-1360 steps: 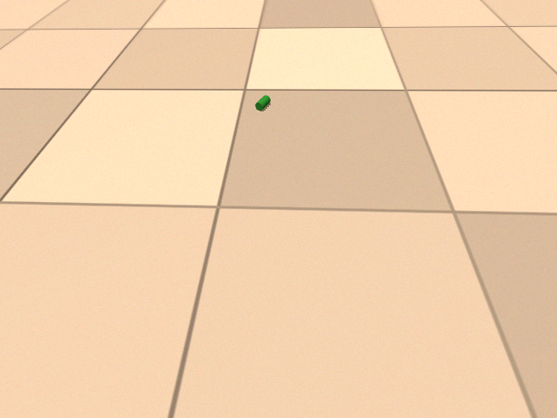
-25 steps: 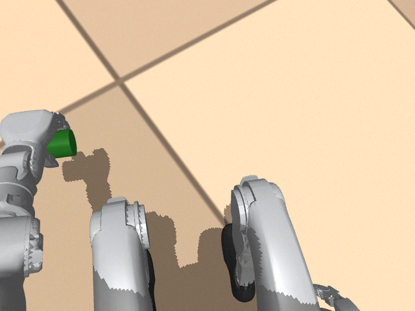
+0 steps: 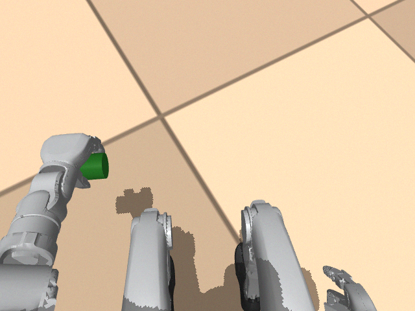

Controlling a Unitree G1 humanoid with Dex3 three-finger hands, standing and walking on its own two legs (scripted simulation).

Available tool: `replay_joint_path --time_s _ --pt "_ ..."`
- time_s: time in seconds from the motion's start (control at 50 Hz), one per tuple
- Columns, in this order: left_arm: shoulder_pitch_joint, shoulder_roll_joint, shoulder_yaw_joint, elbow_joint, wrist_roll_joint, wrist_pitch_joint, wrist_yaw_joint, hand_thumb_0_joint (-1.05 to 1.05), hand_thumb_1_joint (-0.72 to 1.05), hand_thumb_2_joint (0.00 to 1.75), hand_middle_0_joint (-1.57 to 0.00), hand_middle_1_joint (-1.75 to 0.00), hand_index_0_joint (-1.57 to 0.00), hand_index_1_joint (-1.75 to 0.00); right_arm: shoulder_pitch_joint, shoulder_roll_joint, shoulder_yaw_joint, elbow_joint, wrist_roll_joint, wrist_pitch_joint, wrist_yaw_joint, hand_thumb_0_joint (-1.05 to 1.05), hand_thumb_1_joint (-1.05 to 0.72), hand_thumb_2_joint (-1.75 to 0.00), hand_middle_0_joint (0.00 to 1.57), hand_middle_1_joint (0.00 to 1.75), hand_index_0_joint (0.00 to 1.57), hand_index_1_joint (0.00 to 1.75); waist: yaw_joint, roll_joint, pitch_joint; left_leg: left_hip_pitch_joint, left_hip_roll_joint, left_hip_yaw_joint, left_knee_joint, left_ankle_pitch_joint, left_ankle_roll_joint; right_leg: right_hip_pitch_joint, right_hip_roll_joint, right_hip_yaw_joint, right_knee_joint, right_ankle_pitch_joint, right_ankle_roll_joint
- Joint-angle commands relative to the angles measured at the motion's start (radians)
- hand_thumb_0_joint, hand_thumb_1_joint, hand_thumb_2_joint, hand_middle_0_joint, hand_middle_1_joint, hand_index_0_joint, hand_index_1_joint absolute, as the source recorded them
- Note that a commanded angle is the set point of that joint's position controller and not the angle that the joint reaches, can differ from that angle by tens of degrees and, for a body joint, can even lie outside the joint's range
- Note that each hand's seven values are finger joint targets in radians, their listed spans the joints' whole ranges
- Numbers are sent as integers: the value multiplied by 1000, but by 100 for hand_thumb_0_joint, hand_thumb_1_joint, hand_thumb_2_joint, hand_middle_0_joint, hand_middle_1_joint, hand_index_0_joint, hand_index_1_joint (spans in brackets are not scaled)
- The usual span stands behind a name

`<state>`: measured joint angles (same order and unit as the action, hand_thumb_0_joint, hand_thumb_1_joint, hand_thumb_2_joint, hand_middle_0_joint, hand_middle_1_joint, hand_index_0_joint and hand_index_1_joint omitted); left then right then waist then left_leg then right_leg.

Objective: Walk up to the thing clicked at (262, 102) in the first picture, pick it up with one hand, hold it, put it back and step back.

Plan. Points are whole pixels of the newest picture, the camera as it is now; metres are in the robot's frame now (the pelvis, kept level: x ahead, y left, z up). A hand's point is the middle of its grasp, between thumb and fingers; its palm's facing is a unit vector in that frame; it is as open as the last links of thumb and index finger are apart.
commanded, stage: lift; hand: left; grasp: from above
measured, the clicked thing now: (79, 167) +0.41 +0.28 -0.13
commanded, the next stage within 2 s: hold in 1.00 s
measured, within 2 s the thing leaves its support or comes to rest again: neither
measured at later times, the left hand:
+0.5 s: hand (31, 153) +0.36 +0.25 +0.10, palm faces -0.45 -0.09 -0.89, open 8.6 cm
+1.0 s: hand out of the picture +0.37 +0.23 +0.20, palm faces -0.44 -0.10 -0.89, open 8.6 cm
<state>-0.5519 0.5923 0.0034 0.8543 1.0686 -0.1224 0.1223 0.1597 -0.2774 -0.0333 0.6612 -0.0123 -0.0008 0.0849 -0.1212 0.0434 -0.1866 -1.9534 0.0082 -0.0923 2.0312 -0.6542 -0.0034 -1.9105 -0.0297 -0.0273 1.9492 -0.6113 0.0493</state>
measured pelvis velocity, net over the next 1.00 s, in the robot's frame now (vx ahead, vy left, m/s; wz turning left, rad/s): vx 0.06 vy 0.00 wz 0.03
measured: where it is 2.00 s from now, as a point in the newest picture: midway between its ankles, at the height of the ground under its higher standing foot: (207, 296)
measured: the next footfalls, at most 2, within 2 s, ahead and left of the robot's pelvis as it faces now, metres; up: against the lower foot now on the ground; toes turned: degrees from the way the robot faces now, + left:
none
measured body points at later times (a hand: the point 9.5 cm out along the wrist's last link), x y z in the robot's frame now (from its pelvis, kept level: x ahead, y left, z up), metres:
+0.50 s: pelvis +0.02 +0.00 +0.18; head +0.12 +0.01 +0.62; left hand +0.38 +0.25 +0.15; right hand +0.14 -0.27 +0.06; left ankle +0.08 +0.12 -0.42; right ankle +0.11 -0.14 -0.42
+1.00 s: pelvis +0.06 +0.00 +0.28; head +0.11 -0.01 +0.72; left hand +0.39 +0.23 +0.25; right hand +0.16 -0.27 +0.15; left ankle +0.08 +0.12 -0.42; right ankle +0.11 -0.14 -0.42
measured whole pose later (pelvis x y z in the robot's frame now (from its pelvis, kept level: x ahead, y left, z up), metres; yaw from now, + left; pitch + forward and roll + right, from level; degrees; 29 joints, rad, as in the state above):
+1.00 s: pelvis +0.06 +0.00 +0.28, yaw +2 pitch +10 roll -1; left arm -0.32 0.38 -0.17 0.84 1.00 0.01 0.14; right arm 0.26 -0.24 -0.04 0.75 0.03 -0.02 -0.04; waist -0.06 0.03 -0.09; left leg -0.68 0.04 0.01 0.90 -0.40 -0.01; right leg -0.69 -0.02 0.01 0.87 -0.36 0.03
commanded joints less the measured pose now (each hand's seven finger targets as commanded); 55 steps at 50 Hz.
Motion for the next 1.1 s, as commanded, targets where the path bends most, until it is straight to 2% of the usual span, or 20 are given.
replay_joint_path --time_s 0.0,0.1,0.16,0.22,0.28,0.32,0.34,0.38,0.4,0.42,0.46,0.54,0.56,0.58,0.62,0.66,0.68,0.8,0.98,1.08 --pt "-290 263 70 -272 -36 31 36 0 88 57 -127 -35 -125 -37 121 -196 -77 -77 15 -12 -36 0 -90 -90 20 30 20 30 1 171 -588 566 -15 22 -419 26 27 393 43 -56 -302 75 -72" --pt "-212 217 46 -351 -58 65 24 0 87 57 -124 -37 -123 -38 102 -180 -71 -75 31 -12 -68 0 -90 -90 20 30 20 30 17 175 -576 703 -10 27 -529 79 20 509 39 -43 -406 116 -69" --pt "-141 184 26 -365 -66 87 15 0 87 57 -124 -38 -124 -39 94 -163 -65 -75 37 -10 -83 0 -90 -90 20 30 20 30 19 122 -538 753 -11 42 -580 113 24 603 42 -34 -491 136 -66" --pt "-122 197 45 -412 -81 97 8 0 88 55 -125 -36 -124 -37 77 -156 -60 -73 45 -13 -99 0 -90 -90 20 30 20 30 33 119 -509 825 -5 39 -665 102 21 687 42 -24 -560 127 -64" --pt "-120 138 -7 -399 -75 103 3 0 86 55 -123 -36 -122 -38 78 -142 -54 -66 50 -18 -114 0 -90 -90 20 30 20 30 19 100 -441 899 2 35 -734 106 19 738 48 -20 -632 130 -64" --pt "-86 149 8 -373 -79 103 5 0 85 54 -123 -34 -121 -36 77 -137 -51 -59 54 -24 -125 0 -90 -90 20 30 20 30 28 72 -409 933 -1 46 -774 120 20 804 48 -8 -691 131 -64" --pt "-83 121 -13 -359 -71 104 5 0 85 55 -123 -37 -122 -38 83 -128 -48 -53 53 -27 -129 0 -90 -90 20 30 20 30 22 66 -383 940 -5 56 -783 146 21 831 49 1 -722 147 -65" --pt "-51 133 4 -335 -75 104 7 0 85 59 -123 -38 -121 -40 79 -127 -50 -48 54 -35 -136 0 -90 -90 20 30 20 30 41 40 -353 971 -4 60 -829 147 22 889 49 9 -779 136 -65" --pt "-70 107 -27 -332 -76 101 5 0 85 57 -123 -36 -122 -38 73 -123 -46 -49 54 -40 -139 0 -90 -90 20 30 20 30 34 54 -329 987 -4 57 -859 125 20 895 52 11 -799 121 -65" --pt "-81 95 -34 -316 -73 100 4 0 86 57 -123 -38 -122 -39 78 -122 -46 -45 54 -45 -141 0 -90 -90 20 30 20 30 31 54 -305 1003 -4 55 -884 120 18 903 52 15 -824 117 -65" --pt "-68 86 -28 -300 -71 97 12 0 83 56 -121 -37 -120 -38 81 -122 -50 -37 52 -53 -144 0 -90 -90 20 30 20 30 44 53 -307 1055 0 49 -922 138 14 946 54 16 -857 131 -65" --pt "-17 45 -55 -234 -58 109 33 0 81 53 -119 -36 -118 -38 93 -118 -48 -30 53 -60 -145 0 -89 -90 20 30 20 30 48 17 -279 1131 -8 60 -990 216 12 1051 57 19 -940 195 -66" --pt "-71 46 -61 -266 -59 107 36 0 80 55 -118 -39 -117 -40 95 -116 -47 -24 51 -62 -146 0 -90 -90 20 30 20 30 45 33 -287 1150 -9 65 -1002 239 11 1073 60 20 -953 218 -65" --pt "-65 64 -44 -251 -56 108 40 0 80 56 -118 -39 -117 -40 96 -123 -52 -24 47 -64 -146 0 -90 -90 20 30 20 30 56 47 -286 1183 -5 64 -1026 242 9 1083 58 16 -966 225 -64" --pt "-93 28 -78 -252 -54 111 50 0 78 58 -119 -37 -117 -39 99 -118 -50 -18 47 -68 -146 0 -90 -90 20 30 20 30 50 51 -275 1234 -4 65 -1063 264 6 1112 60 12 -995 246 -63" --pt "-98 46 -61 -245 -54 116 64 0 79 59 -119 -39 -117 -41 104 -120 -50 -15 44 -69 -146 0 -90 -90 20 30 20 30 52 43 -258 1259 -8 69 -1095 280 7 1154 59 16 -1035 260 -61" --pt "-104 32 -76 -241 -54 118 67 0 77 58 -118 -37 -116 -40 103 -117 -48 -16 44 -70 -144 0 -90 -90 20 30 20 30 53 36 -241 1275 -9 72 -1116 280 7 1172 58 16 -1056 260 -61" --pt "-97 30 -75 -210 -59 130 78 0 76 60 -119 -35 -116 -38 103 -118 -49 -14 43 -64 -139 0 -90 -90 20 30 20 30 61 12 -213 1376 -13 80 -1203 323 5 1270 54 22 -1152 298 -56" --pt "-93 -8 -109 -202 -74 137 55 0 76 61 -118 -36 -116 -39 104 -113 -51 -20 47 -50 -136 0 -89 -90 20 30 20 30 68 -22 -187 1474 -23 98 -1292 439 10 1407 48 42 -1265 414 -48" --pt "-81 5 -99 -203 -62 134 52 0 73 61 -116 -37 -114 -39 104 -119 -55 -20 47 -43 -134 0 -89 -90 20 30 20 30 73 1 -172 1558 -18 99 -1344 488 0 1426 51 26 -1294 440 -56"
